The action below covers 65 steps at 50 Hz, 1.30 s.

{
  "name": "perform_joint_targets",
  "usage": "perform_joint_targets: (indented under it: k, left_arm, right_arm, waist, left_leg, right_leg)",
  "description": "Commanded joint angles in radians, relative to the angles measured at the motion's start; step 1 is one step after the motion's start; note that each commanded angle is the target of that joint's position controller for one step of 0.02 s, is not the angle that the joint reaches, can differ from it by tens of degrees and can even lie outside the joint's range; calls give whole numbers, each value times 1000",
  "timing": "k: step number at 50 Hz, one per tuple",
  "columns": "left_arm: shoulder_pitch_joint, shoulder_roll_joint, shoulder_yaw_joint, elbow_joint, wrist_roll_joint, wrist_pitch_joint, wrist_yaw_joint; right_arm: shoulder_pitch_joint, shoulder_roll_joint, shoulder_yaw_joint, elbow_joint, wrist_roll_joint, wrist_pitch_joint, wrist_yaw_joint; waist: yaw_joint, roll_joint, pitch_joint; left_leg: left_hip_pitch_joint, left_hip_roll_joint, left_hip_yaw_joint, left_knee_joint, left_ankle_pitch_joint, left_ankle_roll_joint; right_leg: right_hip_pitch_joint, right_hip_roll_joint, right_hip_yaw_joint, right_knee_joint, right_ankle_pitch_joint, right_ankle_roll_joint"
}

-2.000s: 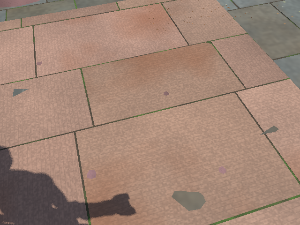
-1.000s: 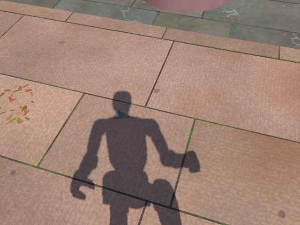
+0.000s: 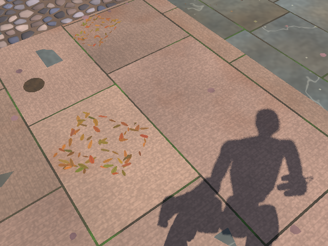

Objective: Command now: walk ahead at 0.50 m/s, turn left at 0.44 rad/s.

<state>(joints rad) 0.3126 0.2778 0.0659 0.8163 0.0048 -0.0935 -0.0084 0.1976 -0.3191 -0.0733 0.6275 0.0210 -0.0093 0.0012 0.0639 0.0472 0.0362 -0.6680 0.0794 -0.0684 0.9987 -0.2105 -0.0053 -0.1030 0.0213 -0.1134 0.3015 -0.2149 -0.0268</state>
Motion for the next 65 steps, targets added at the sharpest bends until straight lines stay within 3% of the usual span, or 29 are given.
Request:
perform_joint_targets:
  k: [1, 7, 9, 11, 12, 13, 14, 15, 17, 21, 24, 30, 34, 36, 37, 38, 39, 41, 42, 48, 54, 57, 58, 59, 60, 61, 62, 63, 65]
  left_arm:
    - [-65, 156, 31, -55, -7, -15, -1]
    - [32, 210, 40, 14, -39, 14, -2]
    - [27, 232, 43, 27, -46, 26, 3]
    - [25, 197, 24, 26, -34, 30, 12]
    - [79, 96, -15, -25, -1, 15, 5]
    - [87, 93, -21, -8, -9, -6, -1]
    - [10, 174, 5, -32, -44, -17, -9]
    - [-54, 167, 1, -52, -54, -23, -9]
    - [-62, 151, 6, -43, -23, -12, -2]
    - [-42, 98, -2, -31, -13, 24, -1]
    - [-164, 83, -9, -71, 1, 20, 0]
    - [-352, 78, -19, -125, -13, -5, -28]
    - [-296, 130, 0, -117, -13, -20, -33]
    - [-67, 200, 34, -65, -2, -26, -20]
    - [55, 290, 58, -53, 15, -21, -11]
    - [77, 265, 52, -45, 10, -10, -15]
    - [8, 184, 28, -63, 4, -7, -13]
    - [-118, 109, 7, -75, 10, 0, -9]
    - [-155, 91, 3, -72, 14, -1, -9]
    - [-229, 150, 30, -47, 6, 9, 18]
    - [-217, 192, 43, -26, -26, 49, 24]
    - [-234, 202, 49, -24, -48, 67, 24]
    - [-203, 175, 44, -13, -44, 71, 22]
    - [-160, 140, 32, -24, -9, 70, 17]
    - [-136, 85, 8, -65, 33, 71, 14]
    - [-178, 134, 19, -53, 9, 73, 9]
    - [-221, 151, 24, -67, -18, 76, 10]
    - [-224, 143, 25, -57, -12, 78, 20]
    - [-231, 155, 32, -55, 3, 89, 34]
  right_arm:
    - [-47, -3, 10, -71, -3, -23, 14]
    - [-208, -16, 15, -122, -1, -41, 43]
    - [-146, -53, -3, -112, -10, -41, 43]
    - [139, -144, -52, -26, -13, -34, 27]
    - [256, -257, -75, -10, -27, -28, 11]
    - [260, -225, -60, -12, -13, -31, 12]
    - [209, -165, -37, -8, -14, -39, 19]
    - [155, -132, -27, -5, -13, -45, 20]
    - [56, -72, -9, -3, -20, -57, 25]
    - [29, -81, -14, 25, -22, -84, 21]
    - [74, -95, -17, 61, -17, -83, 8]
    - [176, -141, -32, 124, 4, -64, -11]
    - [181, -145, -39, 144, 1, -45, -20]
    - [181, -87, -16, 135, -14, -38, -18]
    - [279, 2, 10, 107, -15, -48, -16]
    - [304, 0, 14, 95, 5, -59, -18]
    - [238, -109, -17, 98, 22, -57, -22]
    - [150, -122, -29, 81, 7, -35, -31]
    - [157, -106, -35, 81, 0, -19, -33]
    - [107, -20, -18, 25, -6, 30, -22]
    - [-11, -51, -30, -38, -10, 42, 23]
    - [17, -78, -49, -48, -14, 50, 29]
    - [86, -114, -67, -29, -19, 46, 19]
    - [156, -232, -100, -28, -21, 43, -6]
    - [122, -296, -98, -64, -38, 38, -15]
    - [120, -221, -78, -70, -36, 21, 0]
    - [68, -193, -68, -72, -28, 6, 4]
    - [22, -168, -63, -68, -13, 3, 0]
    - [-46, -144, -51, -81, -13, 14, -15]
  waist:
    - [-18, -106, 2]
    - [10, -114, 48]
    - [-50, -141, -7]
    - [-197, -115, -181]
    - [-191, 101, -335]
    - [-179, 164, -461]
    - [-183, 98, -326]
    - [-160, 75, -204]
    - [-88, 42, -96]
    - [-37, 27, -52]
    - [-69, 0, -3]
    - [-126, 4, 33]
    - [-76, 44, 2]
    - [32, 9, -169]
    - [28, -194, -345]
    - [21, -384, -414]
    - [25, -253, -275]
    - [-23, -139, -122]
    - [-56, -159, -96]
    - [-86, -157, -78]
    - [-53, -142, -77]
    - [-91, -130, -78]
    - [-118, -78, -116]
    - [-127, 132, -173]
    - [-67, 293, -247]
    - [-124, 140, -332]
    - [-109, 86, -252]
    - [-85, 26, -200]
    - [-52, 47, -158]
  left_leg:
    - [-2, 15, -6, -168, 147, 5]
    - [68, -25, 69, -405, 121, 51]
    - [207, -73, 110, -457, 61, 89]
    - [669, -82, 91, -487, 140, 145]
    - [1064, 192, -344, -488, 61, 282]
    - [1102, 315, -678, -644, 5, 366]
    - [1001, 281, -551, -665, -21, 322]
    - [860, 232, -399, -678, 30, 288]
    - [631, 154, -241, -743, 154, 250]
    - [493, 134, -139, -848, 239, 274]
    - [493, 105, -88, -867, 249, 257]
    - [530, 111, -104, -819, 151, 219]
    - [606, 142, -175, -695, 206, 180]
    - [508, 39, -117, -387, 262, 125]
    - [182, -92, -24, -18, -31, 53]
    - [-10, -145, -57, 204, -402, 22]
    - [-76, -92, -102, 298, -361, 17]
    - [-24, -25, -50, 261, -258, -1]
    - [34, 7, -48, 214, -229, -6]
    - [139, 21, 28, -73, 1, -31]
    - [219, -5, 82, -314, 79, 12]
    - [305, -47, 120, -453, 66, 62]
    - [434, -84, 120, -530, 169, 96]
    - [631, 71, -115, -576, 619, 174]
    - [792, 291, -485, -571, 776, 402]
    - [761, 290, -492, -614, 625, 418]
    - [698, 242, -394, -628, 533, 365]
    - [639, 184, -325, -636, 412, 299]
    - [503, 125, -267, -662, 337, 253]
  right_leg:
    - [11, -255, 129, -158, 267, -161]
    - [129, -305, 86, -127, 353, -138]
    - [165, -303, 54, -6, 639, -114]
    - [-18, -229, -20, 357, 677, -51]
    - [-418, -108, -39, 758, 191, 18]
    - [-554, -14, 134, 962, -364, 31]
    - [-650, -73, 188, 1021, -329, 20]
    - [-666, -115, 164, 985, -250, 8]
    - [-576, -172, 164, 862, -120, 17]
    - [-519, -179, 160, 759, 3, 56]
    - [-557, -167, 160, 555, 166, 73]
    - [-460, -89, 162, 251, 316, 69]
    - [-343, -67, 164, 182, 185, 25]
    - [24, -116, 184, 189, 173, -40]
    - [416, -357, 501, 192, 77, -158]
    - [488, -460, 836, 35, -49, -236]
    - [373, -435, 728, 16, -19, -200]
    - [120, -366, 424, 27, 360, -165]
    - [28, -337, 331, 18, 472, -155]
    - [-79, -305, 77, -70, 598, -182]
    - [7, -322, -7, -4, 490, -144]
    - [21, -317, -28, 151, 485, -93]
    - [-17, -264, -61, 300, 472, -49]
    - [-194, -172, -107, 573, 199, 34]
    - [-493, -4, -30, 877, -496, 108]
    - [-518, -19, 161, 971, -487, 95]
    - [-549, -42, 173, 974, -409, 77]
    - [-557, -68, 178, 916, -328, 71]
    - [-479, -70, 175, 830, -226, 79]
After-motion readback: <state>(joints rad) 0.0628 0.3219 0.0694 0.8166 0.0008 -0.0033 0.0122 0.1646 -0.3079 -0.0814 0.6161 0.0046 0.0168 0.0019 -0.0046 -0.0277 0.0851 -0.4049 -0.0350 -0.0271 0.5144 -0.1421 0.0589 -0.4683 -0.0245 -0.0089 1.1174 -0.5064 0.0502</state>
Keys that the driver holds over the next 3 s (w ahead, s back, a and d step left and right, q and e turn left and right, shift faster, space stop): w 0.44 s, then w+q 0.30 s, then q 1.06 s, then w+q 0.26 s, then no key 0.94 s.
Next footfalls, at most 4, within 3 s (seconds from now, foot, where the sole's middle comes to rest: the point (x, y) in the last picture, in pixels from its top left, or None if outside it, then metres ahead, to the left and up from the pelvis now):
0.22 left None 0.29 0.16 -0.78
0.72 right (196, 217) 0.60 -0.05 -0.78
1.18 left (131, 204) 0.64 0.23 -0.78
1.60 right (179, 186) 0.74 0.02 -0.78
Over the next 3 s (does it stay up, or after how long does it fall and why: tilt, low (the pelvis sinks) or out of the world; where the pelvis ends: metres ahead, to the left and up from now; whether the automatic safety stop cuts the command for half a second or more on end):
stays up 0.67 0.32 -0.01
